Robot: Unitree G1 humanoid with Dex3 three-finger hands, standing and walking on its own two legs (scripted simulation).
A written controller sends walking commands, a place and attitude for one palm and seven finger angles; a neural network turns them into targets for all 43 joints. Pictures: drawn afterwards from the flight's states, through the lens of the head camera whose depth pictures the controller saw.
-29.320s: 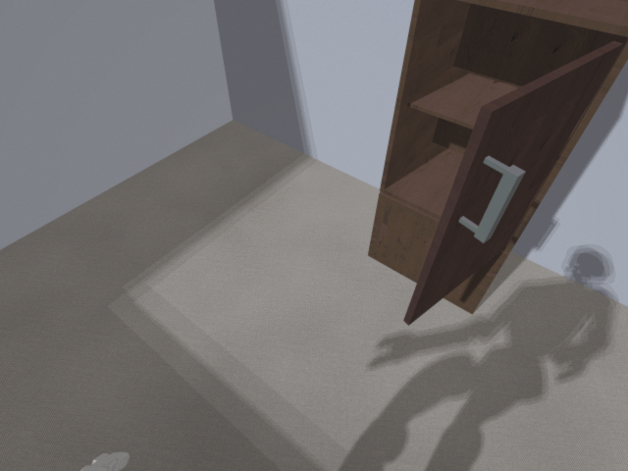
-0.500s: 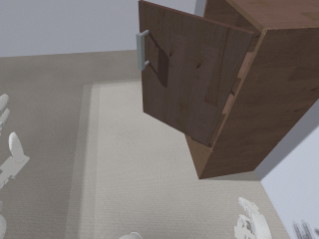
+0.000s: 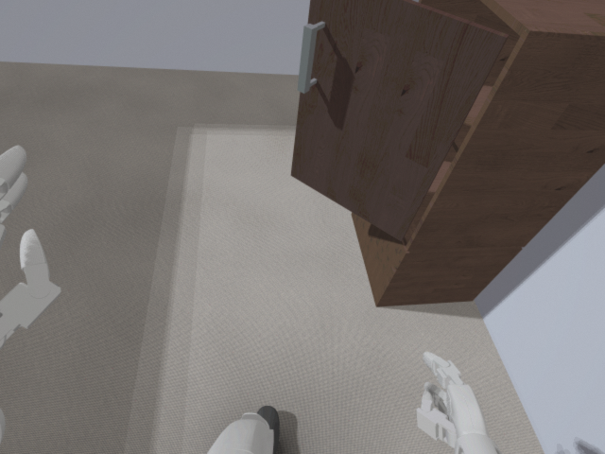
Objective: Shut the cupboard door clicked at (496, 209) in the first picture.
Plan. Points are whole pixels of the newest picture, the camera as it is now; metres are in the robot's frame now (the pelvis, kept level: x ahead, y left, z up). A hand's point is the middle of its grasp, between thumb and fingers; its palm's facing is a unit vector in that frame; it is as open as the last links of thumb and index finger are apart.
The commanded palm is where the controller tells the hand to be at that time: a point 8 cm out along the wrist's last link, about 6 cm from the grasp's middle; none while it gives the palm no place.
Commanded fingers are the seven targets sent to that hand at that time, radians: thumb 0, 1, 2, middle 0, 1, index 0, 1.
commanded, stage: stop stepping back and stand still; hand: left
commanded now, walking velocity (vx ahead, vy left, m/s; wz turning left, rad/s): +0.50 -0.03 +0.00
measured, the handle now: (311, 57) +0.94 +0.10 +0.06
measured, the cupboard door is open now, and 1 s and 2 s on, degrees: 46 46 46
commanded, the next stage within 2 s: let the arm hang, fingers relaxed in 1.02 s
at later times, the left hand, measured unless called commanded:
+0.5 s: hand out of the picture +0.08 +0.36 +0.20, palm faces +0.51 -0.80 -0.33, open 7.4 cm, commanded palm +0.01 +0.38 +0.20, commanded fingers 0.00 0.90 0.90 -0.20 -0.30 -0.20 -0.30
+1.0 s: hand out of the picture +0.03 +0.30 +0.20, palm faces +0.46 -0.79 -0.42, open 7.4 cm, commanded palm -0.01 +0.34 +0.20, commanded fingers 0.00 0.90 0.90 -0.20 -0.30 -0.20 -0.30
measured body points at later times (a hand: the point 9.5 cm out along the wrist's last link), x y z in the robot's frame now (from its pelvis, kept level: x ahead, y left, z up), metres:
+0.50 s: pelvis -0.14 +0.09 +0.01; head -0.15 +0.13 +0.46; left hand +0.05 +0.40 +0.22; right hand -0.01 -0.16 -0.06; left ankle -0.09 +0.22 -0.71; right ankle -0.11 -0.05 -0.66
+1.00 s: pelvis -0.17 +0.05 +0.03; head -0.19 +0.04 +0.48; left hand +0.00 +0.34 +0.22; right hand -0.05 -0.22 -0.07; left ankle -0.10 +0.18 -0.66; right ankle -0.19 -0.02 -0.71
